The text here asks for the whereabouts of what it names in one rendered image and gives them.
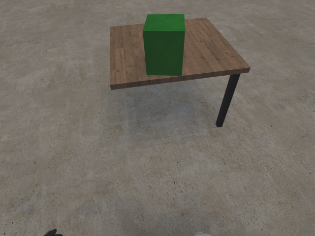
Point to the carton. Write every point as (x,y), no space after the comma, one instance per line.
(164,36)

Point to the table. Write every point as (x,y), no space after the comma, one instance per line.
(206,54)

